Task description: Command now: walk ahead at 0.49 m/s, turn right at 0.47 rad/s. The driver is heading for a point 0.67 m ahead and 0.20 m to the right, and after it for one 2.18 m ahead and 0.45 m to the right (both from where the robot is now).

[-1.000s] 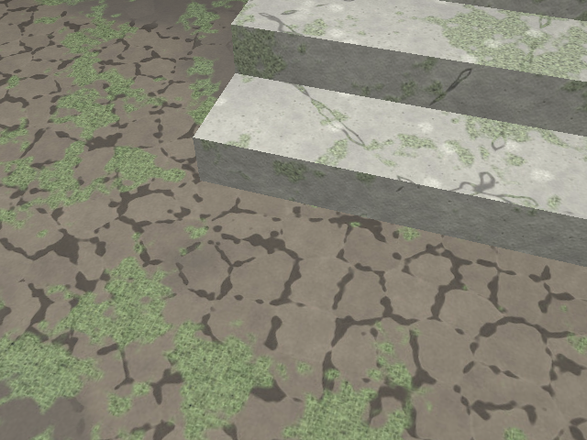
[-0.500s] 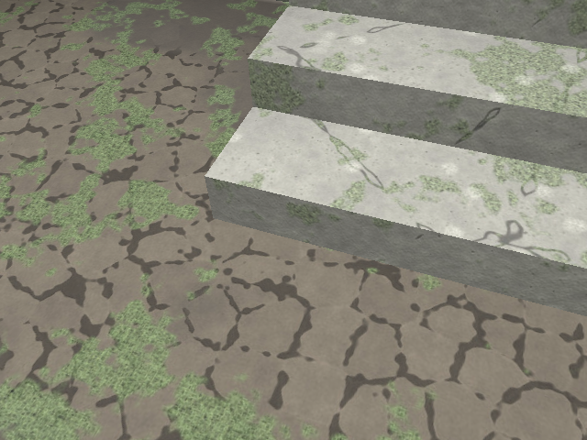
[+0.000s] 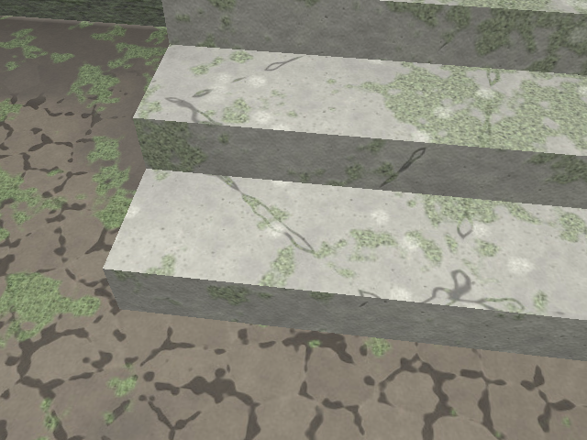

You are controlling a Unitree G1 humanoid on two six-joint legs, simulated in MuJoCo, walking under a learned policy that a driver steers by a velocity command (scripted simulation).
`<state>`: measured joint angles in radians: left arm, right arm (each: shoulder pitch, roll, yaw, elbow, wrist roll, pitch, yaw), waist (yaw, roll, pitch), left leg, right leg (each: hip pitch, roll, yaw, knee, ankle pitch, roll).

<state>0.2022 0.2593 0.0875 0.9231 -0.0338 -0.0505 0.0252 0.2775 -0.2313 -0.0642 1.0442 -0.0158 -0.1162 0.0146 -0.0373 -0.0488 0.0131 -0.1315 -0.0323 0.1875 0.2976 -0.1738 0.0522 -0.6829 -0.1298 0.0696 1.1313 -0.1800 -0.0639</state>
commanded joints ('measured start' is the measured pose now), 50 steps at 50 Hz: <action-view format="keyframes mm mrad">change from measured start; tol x32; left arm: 1 35 17 6 -46 9 3 -11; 11 -241 29 -14 -200 7 -9 -86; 16 202 341 101 -111 2 -4 -57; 50 -15 -4 -58 -236 47 15 1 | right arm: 1 -71 -119 -17 -66 -5 -14 -22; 50 -70 -161 6 -258 -5 32 -28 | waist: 1 53 98 42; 17 151 -134 -396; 50 57 192 -156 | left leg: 1 -41 297 -138 -200 154 132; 9 190 332 5 -141 239 94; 14 190 306 86 351 874 25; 15 -40 267 85 655 651 -25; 16 -530 66 14 1028 -317 -87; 17 -655 4 -239 1154 -416 -68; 30 -375 42 -197 293 235 -103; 37 -124 -3 -206 149 90 -38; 40 473 514 -970 63 290 261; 50 -67 192 -291 58 940 146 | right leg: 1 -50 -34 55 -96 140 15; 14 371 182 -222 -546 20 -110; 17 1116 -220 784 -842 -174 -389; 24 481 -47 230 -911 357 -237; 35 514 -11 282 -744 198 -123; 38 407 102 241 -364 378 -44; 40 -65 265 157 170 -475 32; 42 -136 180 136 367 -345 78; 50 378 165 -67 -403 -51 162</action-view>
